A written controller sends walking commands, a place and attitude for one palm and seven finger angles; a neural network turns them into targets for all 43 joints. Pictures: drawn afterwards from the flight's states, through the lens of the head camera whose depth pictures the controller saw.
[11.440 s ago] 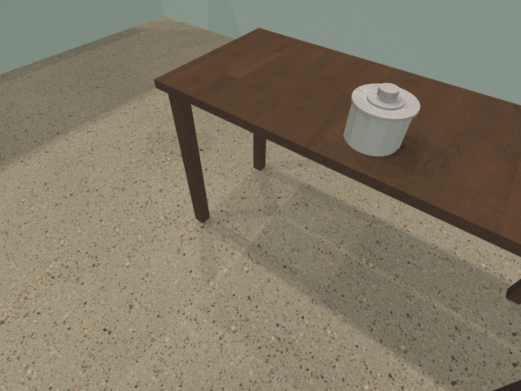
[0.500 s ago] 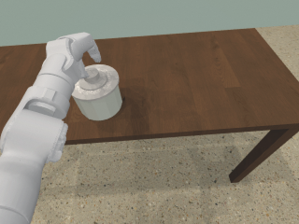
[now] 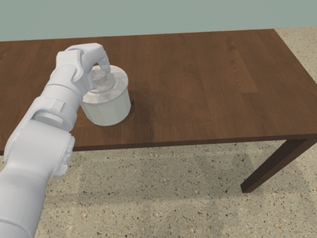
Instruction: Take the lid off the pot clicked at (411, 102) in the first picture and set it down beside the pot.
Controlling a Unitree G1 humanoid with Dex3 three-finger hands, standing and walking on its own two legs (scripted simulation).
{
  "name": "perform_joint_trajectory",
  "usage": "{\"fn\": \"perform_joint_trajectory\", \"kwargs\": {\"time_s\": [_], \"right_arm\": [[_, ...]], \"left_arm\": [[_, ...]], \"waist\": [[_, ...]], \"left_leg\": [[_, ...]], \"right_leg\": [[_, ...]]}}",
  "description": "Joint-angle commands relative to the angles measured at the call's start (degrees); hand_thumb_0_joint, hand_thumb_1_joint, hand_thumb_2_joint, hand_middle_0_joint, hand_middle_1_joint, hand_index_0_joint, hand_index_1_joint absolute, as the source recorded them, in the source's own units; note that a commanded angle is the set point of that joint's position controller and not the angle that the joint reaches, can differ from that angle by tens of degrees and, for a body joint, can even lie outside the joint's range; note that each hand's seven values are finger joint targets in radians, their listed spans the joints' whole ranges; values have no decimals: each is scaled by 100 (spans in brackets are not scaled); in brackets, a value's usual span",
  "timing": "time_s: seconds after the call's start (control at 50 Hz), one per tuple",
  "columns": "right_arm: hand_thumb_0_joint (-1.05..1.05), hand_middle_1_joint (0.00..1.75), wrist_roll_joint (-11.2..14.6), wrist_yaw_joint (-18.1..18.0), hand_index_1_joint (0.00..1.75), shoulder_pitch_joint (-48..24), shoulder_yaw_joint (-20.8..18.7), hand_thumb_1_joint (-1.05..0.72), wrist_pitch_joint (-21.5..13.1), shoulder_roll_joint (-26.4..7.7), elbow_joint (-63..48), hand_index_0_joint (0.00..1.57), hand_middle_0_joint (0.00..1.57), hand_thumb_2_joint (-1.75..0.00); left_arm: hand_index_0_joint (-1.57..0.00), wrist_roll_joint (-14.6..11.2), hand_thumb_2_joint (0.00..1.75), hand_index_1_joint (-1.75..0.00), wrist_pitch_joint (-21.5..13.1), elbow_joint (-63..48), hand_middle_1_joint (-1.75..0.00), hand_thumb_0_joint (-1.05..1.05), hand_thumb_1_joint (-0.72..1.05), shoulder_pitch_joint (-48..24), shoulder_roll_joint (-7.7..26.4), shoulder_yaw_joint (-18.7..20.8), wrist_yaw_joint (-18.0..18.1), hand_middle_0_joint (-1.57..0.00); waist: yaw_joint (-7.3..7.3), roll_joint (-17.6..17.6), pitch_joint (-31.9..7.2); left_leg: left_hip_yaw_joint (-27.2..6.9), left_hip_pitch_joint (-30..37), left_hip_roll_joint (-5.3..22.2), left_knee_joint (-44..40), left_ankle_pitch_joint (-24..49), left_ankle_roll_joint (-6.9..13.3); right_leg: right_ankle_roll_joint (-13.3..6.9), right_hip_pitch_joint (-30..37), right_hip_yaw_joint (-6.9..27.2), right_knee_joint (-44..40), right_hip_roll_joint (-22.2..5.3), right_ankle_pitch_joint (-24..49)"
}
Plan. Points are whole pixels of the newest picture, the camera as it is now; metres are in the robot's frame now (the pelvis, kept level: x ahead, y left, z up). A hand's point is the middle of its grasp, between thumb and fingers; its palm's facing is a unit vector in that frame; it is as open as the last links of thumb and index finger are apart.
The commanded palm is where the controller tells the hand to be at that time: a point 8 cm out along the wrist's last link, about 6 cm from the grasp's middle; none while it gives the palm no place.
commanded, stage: lower the open fingers around the knob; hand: left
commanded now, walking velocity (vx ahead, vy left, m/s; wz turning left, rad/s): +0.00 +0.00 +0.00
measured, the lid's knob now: (98, 76) +0.52 +0.14 +0.11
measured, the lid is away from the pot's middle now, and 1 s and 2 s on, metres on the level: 0.00 0.00 0.00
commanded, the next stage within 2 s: close the fingers and squeeze the knob in 0.50 s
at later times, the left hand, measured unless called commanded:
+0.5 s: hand (94, 77) +0.49 +0.14 +0.14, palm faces -0.40 -0.05 -0.91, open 10.2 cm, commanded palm +0.50 +0.14 +0.19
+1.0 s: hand (98, 78) +0.49 +0.13 +0.13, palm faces -0.40 -0.04 -0.91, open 9.6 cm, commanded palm +0.50 +0.13 +0.19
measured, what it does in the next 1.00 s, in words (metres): stands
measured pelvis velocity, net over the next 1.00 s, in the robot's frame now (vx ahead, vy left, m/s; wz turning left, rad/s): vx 0.00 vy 0.00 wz -0.01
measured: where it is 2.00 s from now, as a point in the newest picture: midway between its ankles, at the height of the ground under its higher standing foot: outside the picture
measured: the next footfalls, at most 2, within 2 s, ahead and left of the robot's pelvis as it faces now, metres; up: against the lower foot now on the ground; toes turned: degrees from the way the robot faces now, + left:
none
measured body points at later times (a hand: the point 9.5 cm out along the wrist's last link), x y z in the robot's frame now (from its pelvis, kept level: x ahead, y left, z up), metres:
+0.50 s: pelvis +0.00 -0.01 +0.00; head +0.05 -0.02 +0.45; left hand +0.50 +0.14 +0.19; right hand +0.04 -0.28 -0.14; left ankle +0.02 +0.09 -0.73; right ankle -0.05 -0.13 -0.73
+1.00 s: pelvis +0.00 +0.00 +0.00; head +0.05 -0.03 +0.45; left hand +0.51 +0.13 +0.19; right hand +0.04 -0.27 -0.14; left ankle +0.02 +0.09 -0.73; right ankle -0.05 -0.13 -0.73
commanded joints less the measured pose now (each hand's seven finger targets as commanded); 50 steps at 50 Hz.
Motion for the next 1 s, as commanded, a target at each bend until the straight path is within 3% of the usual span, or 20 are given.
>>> {"fn": "perform_joint_trajectory", "kwargs": {"time_s": [0.0,0.04,0.06,0.1,0.14,0.2,0.3,0.36,0.44,0.46,0.5,0.54,0.58,0.6,0.72,0.8,0.84,0.86,0.9,0.98], "right_arm": [[0,30,-25,-94,30,335,-280,-90,-164,-878,-450,20,20,-90],[0,30,-20,-91,30,403,-268,-90,-122,-880,-409,20,20,-90],[0,30,4,-76,30,364,-245,-90,-84,-898,-405,20,20,-90],[0,30,-5,-62,30,294,-253,-90,-79,-870,-467,20,20,-90],[0,30,-14,-27,30,266,-276,-90,-71,-812,-503,20,20,-90],[0,30,0,-42,30,315,-255,-90,-14,-870,-424,20,20,-90],[0,30,12,-84,30,290,-241,-90,-73,-859,-400,20,20,-90],[0,30,-3,-112,30,318,-228,-90,-64,-892,-393,20,20,-90],[0,30,19,-126,30,282,-242,-90,-92,-873,-395,20,20,-90],[0,30,12,-115,30,310,-235,-90,-76,-899,-361,20,20,-90],[0,30,14,-123,30,302,-215,-90,-80,-883,-384,20,20,-90],[0,30,14,-115,30,287,-241,-90,-88,-857,-407,20,20,-90],[0,30,6,-99,30,295,-244,-90,-85,-863,-415,20,20,-90],[0,30,6,-100,30,289,-243,-90,-88,-855,-425,20,20,-90],[0,30,31,-145,30,300,-231,-90,-116,-869,-413,20,20,-90],[0,30,33,-147,30,298,-227,-90,-128,-867,-379,20,20,-90],[0,30,7,-139,30,291,-228,-90,-144,-857,-444,20,20,-90],[0,30,3,-135,30,327,-225,-90,-131,-863,-420,20,20,-90],[0,30,23,-140,30,338,-219,-90,-112,-854,-381,20,20,-90],[0,30,2,-142,30,351,-217,-90,-133,-859,-404,20,20,-90]], "left_arm": [[-84,54,153,-8,-130,-1121,-8,0,-36,-3106,1273,539,199,-84],[-84,-54,153,-8,-104,-679,-8,0,-36,-2585,958,396,171,-84],[-84,-20,153,-8,-107,-692,-8,0,-36,-2540,1176,536,182,-84],[-84,30,153,-8,-138,-1111,-8,0,-36,-2852,1125,472,216,-84],[-84,-76,153,-8,-156,-1173,-8,0,-36,-2713,542,96,185,-84],[-84,-1,153,-8,-81,-879,-8,0,-36,-2750,1055,463,223,-84],[-84,-94,153,-8,-19,-925,-8,0,-36,-2990,713,136,197,-84],[-84,-39,153,-8,-43,-786,-8,0,-36,-2799,1166,486,221,-84],[-84,-97,153,-8,-74,-819,-8,0,-36,-2844,706,130,165,-84],[-84,-28,153,-8,-75,-785,-8,0,-36,-2868,974,320,193,-84],[-84,8,153,-8,-73,-722,-8,0,-36,-2843,1062,369,210,-84],[-84,-110,153,-8,-110,-945,-8,0,-36,-2893,648,101,175,-84],[-84,-9,153,-8,-119,-964,-8,0,-36,-2876,940,309,209,-84],[-46,-10,91,-75,-124,-1055,-75,0,-9,-2900,940,303,220,-46],[-47,-44,93,-85,-83,-922,-85,0,-4,-2900,1103,402,247,-47],[-48,4,94,-90,-74,-866,-90,0,0,-2959,1010,308,270,-48],[-49,-17,94,-93,-145,-1126,-93,0,1,-2993,1101,411,305,-49],[-49,57,94,-94,-139,-936,-94,0,2,-2849,1255,525,323,-49],[-50,52,94,-96,-77,-740,-96,0,4,-2835,1002,331,306,-50],[-52,57,93,-99,-86,-920,-99,0,8,-3095,1155,422,350,-52]], "waist": [[-172,-323,-2540],[-175,-462,-2293],[-138,-609,-2183],[-126,-448,-2396],[-152,-234,-2387],[-171,-579,-2125],[-234,-511,-2186],[-176,-609,-2246],[-229,-556,-2129],[-199,-511,-2116],[-193,-402,-2111],[-206,-299,-2162],[-181,-286,-2229],[-178,-283,-2310],[-183,-596,-2150],[-197,-411,-2069],[-128,-196,-2350],[-133,-295,-2364],[-187,-478,-2171],[-173,-363,-2426]], "left_leg": [[-396,2761,-114,236,2246,250],[-342,2476,-127,246,2233,248],[-336,2366,-108,204,2138,228],[-344,2531,-99,206,2194,226],[-385,2710,-88,299,2635,233],[-365,2436,-85,198,2024,223],[-317,2410,-131,150,1703,248],[-286,2265,-143,162,1659,254],[-279,2281,-123,184,1687,258],[-295,2291,-113,178,1700,241],[-281,2261,-138,159,1591,237],[-302,2390,-108,189,1831,241],[-315,2464,-111,193,1805,235],[-319,2493,-118,197,1832,237],[-255,2253,-138,106,1439,267],[-271,2297,-109,119,1501,245],[-316,2455,-101,162,1836,246],[-338,2439,-103,183,1877,236],[-303,2318,-95,148,1692,235],[-302,2387,-118,163,1808,244]], "right_leg": [[-278,-508,-135,-219,424,2345],[-279,-521,-177,-211,414,2430],[-261,-485,-178,-197,413,2403],[-276,-480,-170,-168,410,2393],[-285,-658,-187,-172,407,2419],[-275,-600,-201,-201,441,2195],[-256,-584,-175,-235,417,2127],[-256,-370,-124,-227,401,2250],[-265,-531,-165,-239,392,2209],[-265,-530,-158,-211,408,2186],[-276,-524,-140,-216,407,2127],[-289,-596,-178,-209,397,2195],[-285,-576,-150,-221,412,2150],[-286,-536,-145,-206,413,2189],[-255,-399,-128,-286,407,2129],[-272,-560,-151,-254,413,2051],[-309,-458,-137,-221,394,2230],[-297,-448,-138,-186,416,2233],[-272,-541,-159,-219,422,2120],[-274,-415,-124,-201,413,2282]]}}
